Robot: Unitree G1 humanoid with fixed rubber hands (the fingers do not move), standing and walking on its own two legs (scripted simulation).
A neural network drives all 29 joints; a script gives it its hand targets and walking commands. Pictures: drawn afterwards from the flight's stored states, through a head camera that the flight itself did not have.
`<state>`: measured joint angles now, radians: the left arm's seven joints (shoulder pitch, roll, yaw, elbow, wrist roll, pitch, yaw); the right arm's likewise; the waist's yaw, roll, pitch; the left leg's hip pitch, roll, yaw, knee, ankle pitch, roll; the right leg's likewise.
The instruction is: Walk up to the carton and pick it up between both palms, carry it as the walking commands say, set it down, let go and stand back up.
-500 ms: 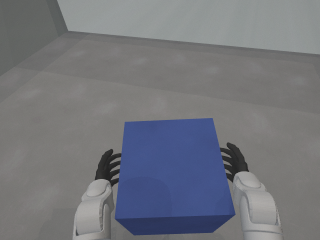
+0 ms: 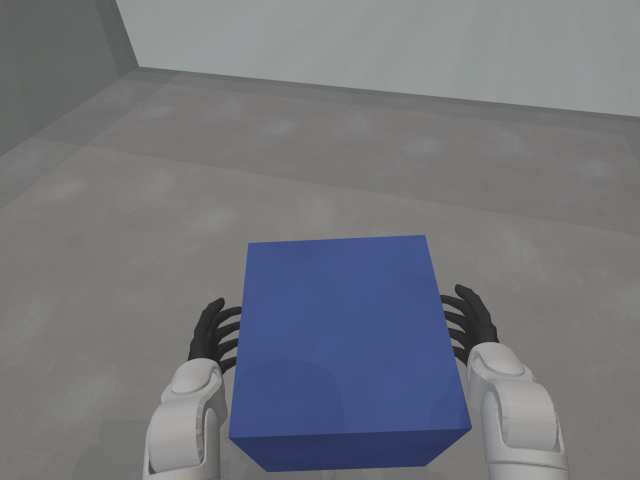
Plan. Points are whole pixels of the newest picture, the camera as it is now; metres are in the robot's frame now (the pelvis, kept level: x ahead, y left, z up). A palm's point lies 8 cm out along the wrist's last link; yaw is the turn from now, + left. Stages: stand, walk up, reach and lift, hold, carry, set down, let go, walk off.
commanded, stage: carry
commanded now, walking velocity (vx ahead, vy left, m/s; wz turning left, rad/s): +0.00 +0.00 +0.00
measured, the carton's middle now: (341, 360) +0.30 +0.00 -0.03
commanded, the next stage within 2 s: none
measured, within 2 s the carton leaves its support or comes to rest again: neither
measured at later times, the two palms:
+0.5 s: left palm (208, 376) +0.25 +0.16 +0.04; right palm (477, 365) +0.26 -0.16 +0.04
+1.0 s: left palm (203, 356) +0.27 +0.17 +0.05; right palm (470, 355) +0.27 -0.15 +0.04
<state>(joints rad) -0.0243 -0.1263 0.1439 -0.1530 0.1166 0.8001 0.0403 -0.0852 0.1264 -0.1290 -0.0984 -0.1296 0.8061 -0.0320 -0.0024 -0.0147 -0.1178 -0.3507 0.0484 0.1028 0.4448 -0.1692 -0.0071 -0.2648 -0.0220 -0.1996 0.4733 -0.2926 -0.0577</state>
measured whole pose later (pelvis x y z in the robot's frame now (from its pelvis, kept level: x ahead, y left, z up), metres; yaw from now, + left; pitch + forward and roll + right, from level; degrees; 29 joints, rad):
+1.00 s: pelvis +0.01 +0.01 +0.00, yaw +0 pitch +5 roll +1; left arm -0.01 -0.13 0.13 -0.15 0.12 0.82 0.05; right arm -0.05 0.13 -0.13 -0.09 -0.13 0.80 -0.03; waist 0.00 0.02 -0.12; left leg -0.33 0.03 0.12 0.44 -0.19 0.01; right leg -0.26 -0.05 -0.19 0.49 -0.31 -0.03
